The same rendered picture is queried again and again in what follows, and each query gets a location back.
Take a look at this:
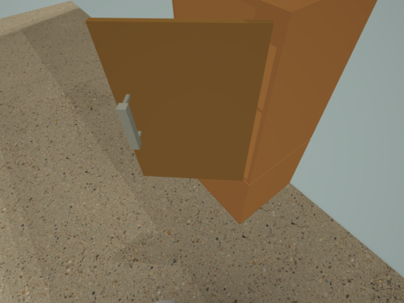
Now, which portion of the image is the cupboard door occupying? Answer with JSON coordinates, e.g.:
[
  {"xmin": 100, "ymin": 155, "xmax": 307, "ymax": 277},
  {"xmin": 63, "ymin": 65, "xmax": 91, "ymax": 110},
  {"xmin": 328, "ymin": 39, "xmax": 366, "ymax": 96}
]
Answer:
[{"xmin": 85, "ymin": 18, "xmax": 274, "ymax": 181}]

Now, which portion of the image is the handle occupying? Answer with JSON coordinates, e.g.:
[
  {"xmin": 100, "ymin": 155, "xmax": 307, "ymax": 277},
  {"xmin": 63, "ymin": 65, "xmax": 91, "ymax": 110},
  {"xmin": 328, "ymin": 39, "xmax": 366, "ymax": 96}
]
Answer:
[{"xmin": 116, "ymin": 94, "xmax": 142, "ymax": 150}]

